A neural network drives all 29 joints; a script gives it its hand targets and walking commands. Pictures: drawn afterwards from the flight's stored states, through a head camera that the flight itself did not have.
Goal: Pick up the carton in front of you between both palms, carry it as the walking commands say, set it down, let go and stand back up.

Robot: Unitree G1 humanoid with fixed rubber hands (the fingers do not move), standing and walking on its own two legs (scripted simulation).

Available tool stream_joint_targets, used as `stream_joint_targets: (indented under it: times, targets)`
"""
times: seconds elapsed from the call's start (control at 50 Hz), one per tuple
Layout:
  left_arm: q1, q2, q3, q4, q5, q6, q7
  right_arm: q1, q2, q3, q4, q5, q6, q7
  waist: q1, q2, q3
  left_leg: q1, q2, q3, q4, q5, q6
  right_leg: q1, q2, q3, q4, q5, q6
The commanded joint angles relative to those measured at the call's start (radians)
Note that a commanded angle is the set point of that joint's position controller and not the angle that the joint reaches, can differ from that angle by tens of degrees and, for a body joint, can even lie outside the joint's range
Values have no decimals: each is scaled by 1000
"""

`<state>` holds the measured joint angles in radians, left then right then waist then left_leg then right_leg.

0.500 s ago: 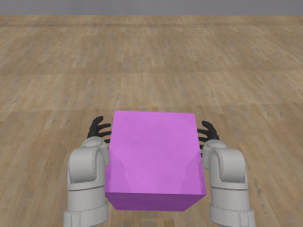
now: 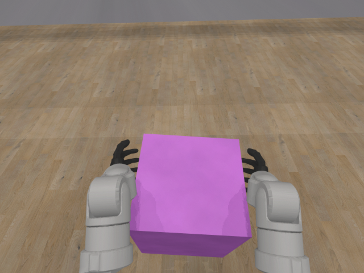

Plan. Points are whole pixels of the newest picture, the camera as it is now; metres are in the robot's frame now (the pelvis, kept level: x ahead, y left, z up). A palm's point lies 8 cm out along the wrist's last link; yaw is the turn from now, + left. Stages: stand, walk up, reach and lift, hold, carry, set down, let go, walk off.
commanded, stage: carry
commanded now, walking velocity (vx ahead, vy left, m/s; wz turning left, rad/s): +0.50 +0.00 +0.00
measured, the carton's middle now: (186, 200) +0.30 +0.00 -0.01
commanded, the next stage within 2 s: none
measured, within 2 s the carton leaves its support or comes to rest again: neither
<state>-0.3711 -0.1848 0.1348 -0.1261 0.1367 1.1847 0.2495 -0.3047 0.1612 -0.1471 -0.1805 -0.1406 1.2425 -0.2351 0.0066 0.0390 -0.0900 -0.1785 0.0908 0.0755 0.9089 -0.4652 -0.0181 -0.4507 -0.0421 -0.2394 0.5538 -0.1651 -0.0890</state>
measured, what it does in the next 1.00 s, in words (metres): walks ahead: left foot, then right foot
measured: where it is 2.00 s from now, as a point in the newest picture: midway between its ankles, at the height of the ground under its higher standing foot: (186, 130)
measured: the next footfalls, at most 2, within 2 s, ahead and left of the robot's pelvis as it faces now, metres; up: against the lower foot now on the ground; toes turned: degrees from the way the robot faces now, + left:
left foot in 0.40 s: +0.44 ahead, +0.10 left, +0.00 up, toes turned +8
right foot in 0.92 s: +0.80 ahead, -0.12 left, +0.00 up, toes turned -13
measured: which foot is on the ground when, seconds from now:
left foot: up 0.00-0.38, down 0.40-0.94, up 0.96-1.00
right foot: down 0.00-0.40, up 0.42-0.90, down 0.92-1.00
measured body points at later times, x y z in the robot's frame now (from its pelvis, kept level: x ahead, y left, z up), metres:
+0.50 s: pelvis +0.33 +0.03 +0.00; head +0.34 +0.04 +0.45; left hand +0.65 +0.15 +0.07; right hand +0.62 -0.13 +0.07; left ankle +0.40 +0.09 -0.72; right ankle +0.14 -0.08 -0.64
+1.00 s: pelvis +0.67 -0.03 +0.00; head +0.68 -0.04 +0.45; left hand +0.98 +0.11 +0.09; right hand +0.97 -0.18 +0.07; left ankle +0.47 +0.09 -0.64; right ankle +0.77 -0.11 -0.72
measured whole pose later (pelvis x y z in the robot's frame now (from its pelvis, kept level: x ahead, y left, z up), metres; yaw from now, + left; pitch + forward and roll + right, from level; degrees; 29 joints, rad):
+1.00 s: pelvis +0.67 -0.03 +0.00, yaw +0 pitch +2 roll -1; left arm -0.36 -0.18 0.14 -0.15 0.13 1.19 0.26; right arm -0.30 0.16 -0.14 -0.18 -0.14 1.24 -0.23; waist 0.02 0.02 -0.05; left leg -0.19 0.07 0.04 1.07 -0.44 0.01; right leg -0.45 -0.03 -0.25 0.54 -0.14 -0.10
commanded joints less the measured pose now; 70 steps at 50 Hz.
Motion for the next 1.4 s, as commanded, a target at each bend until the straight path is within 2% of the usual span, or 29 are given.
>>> stream_joint_targets:
  times: [0.0,0.04,0.12,0.14,0.22,0.34,0.38,0.4,0.42,0.44,0.46,0.54,0.6,0.66,0.68,0.74,0.84,0.88,0.9,0.92,0.94,1.0,1.08,1.16,1.24,1.28,1.32,1.34,1.38]
  targets:
    - [-396,-1022,-614,-36,-435,39,-437,-690,1023,731,-111,512,-26,400,35,-208,-360,-494,-18,-91,346,44,36,693,-335,515,-236,388,-98]
    - [-431,-1045,-622,-58,-469,37,-436,-630,1033,743,-138,493,-41,389,26,-86,-322,-482,23,-93,228,127,46,587,-312,410,-292,198,-46]
    - [-427,-1003,-651,-122,-477,29,-444,-623,1097,749,-148,495,-59,364,17,-199,-307,-470,5,13,44,182,-2,575,-254,258,-343,191,-56]
    - [-442,-1031,-651,-150,-504,35,-442,-567,1046,733,-186,456,-65,355,25,-147,-319,-495,-1,25,-5,206,-7,612,-259,295,-369,147,-69]
    - [-316,-942,-624,-60,-457,66,-458,-436,1005,707,-81,405,-31,351,25,-174,-200,-486,-35,98,-259,397,13,622,-172,132,-323,475,-33]
    - [-355,-997,-646,0,-448,61,-454,-564,1033,722,-92,477,-17,394,2,-225,-161,-179,-49,103,-407,443,52,514,-200,65,-228,468,15]
    - [-347,-974,-638,-12,-425,54,-449,-522,1037,703,-45,454,-26,400,-18,-149,-259,109,-130,201,-423,340,48,414,-111,-11,33,511,36]
    - [-386,-996,-670,-40,-426,52,-448,-511,998,680,-75,427,-25,408,-41,35,-326,277,83,-114,-468,310,27,304,-83,26,331,239,85]
    - [-362,-992,-654,-28,-427,60,-448,-461,985,647,21,423,-28,405,-20,285,-378,421,297,-552,-605,223,195,-14,49,77,578,-152,115]
    - [-426,-995,-668,-30,-437,47,-439,-515,1013,682,-12,466,-40,413,-21,219,-378,452,311,-583,-650,326,195,-123,40,229,715,-292,99]
    - [-423,-1015,-676,-45,-444,40,-438,-498,1043,692,4,457,-42,417,-20,189,-354,440,300,-465,-613,496,234,-197,11,246,782,-296,73]
    - [-465,-1077,-686,-93,-470,3,-425,-591,1091,687,-93,508,-72,416,-18,-30,-346,360,220,-224,-627,595,173,-168,-60,244,554,-194,62]
    - [-372,-1076,-716,-72,-457,-1,-417,-472,1067,654,-65,469,-71,417,-15,121,-319,315,201,-102,-666,684,142,-181,-79,178,480,-102,81]
    - [-327,-1060,-697,-8,-423,8,-415,-484,1034,675,-55,467,-64,424,-17,68,-245,356,192,-91,-719,600,126,-278,-79,152,379,2,105]
    - [-357,-1077,-717,-98,-455,3,-418,-469,1020,677,-88,465,-59,423,-7,40,-226,335,177,-49,-724,622,160,-282,-88,149,319,26,113]
    - [-418,-1034,-710,-100,-459,17,-421,-490,1008,664,-76,445,-50,416,-22,84,-161,336,136,-3,-727,588,161,-254,-59,79,176,86,120]
    - [-384,-967,-678,-27,-440,56,-425,-495,958,679,-56,454,-24,399,-25,123,-101,312,127,75,-611,932,117,-67,31,12,-28,149,59]
    - [-379,-986,-673,-32,-457,64,-437,-531,968,673,-69,449,-10,392,12,128,-233,283,88,186,-319,1023,71,251,87,-57,-154,125,60]
    - [-366,-973,-667,-28,-438,61,-440,-546,978,686,-70,448,-7,396,34,-18,-282,67,69,142,-125,874,56,518,25,16,-128,82,61]
    - [-374,-958,-626,7,-430,64,-442,-507,972,690,-41,419,2,399,28,-289,-387,-258,-27,124,194,446,4,769,-304,514,-177,41,-85]
    - [-321,-983,-642,22,-441,55,-446,-558,982,715,-107,459,-3,403,21,-315,-426,-380,-101,-12,391,40,5,809,-389,728,-286,107,-166]
    - [-432,-1026,-646,-70,-474,45,-444,-676,1039,714,-142,503,-24,398,26,-44,-351,-447,11,-111,356,101,56,646,-319,464,-248,300,-79]
    - [-450,-1038,-649,-135,-502,32,-436,-586,1058,726,-148,489,-51,373,16,-153,-354,-416,31,-41,146,192,32,551,-258,297,-340,136,-58]
    - [-445,-998,-647,-164,-488,50,-451,-536,1042,716,-122,433,-43,348,20,-156,-290,-545,16,22,27,312,17,609,-224,209,-331,366,-51]
    - [-336,-957,-623,-66,-449,63,-462,-521,1021,723,-122,437,-17,355,12,-198,-197,-492,34,41,-177,449,14,555,-208,140,-381,303,-52]
    - [-335,-955,-642,-40,-451,79,-459,-490,1009,683,-102,432,-10,370,18,-116,-168,-393,-34,100,-290,513,29,534,-172,128,-401,404,-31]
    - [-341,-945,-628,-28,-421,71,-452,-497,1029,729,-90,437,-7,393,5,-192,-128,-340,-17,72,-372,519,39,516,-204,96,-376,318,-18]
    - [-343,-1004,-621,20,-433,70,-454,-576,995,719,-96,455,-3,393,29,-182,-101,-349,-51,156,-396,486,45,563,-195,99,-332,438,-29]
    - [-325,-996,-647,19,-429,71,-446,-501,1003,703,-53,439,-6,399,3,-207,-200,-117,-116,176,-499,416,52,604,-168,43,-62,774,39]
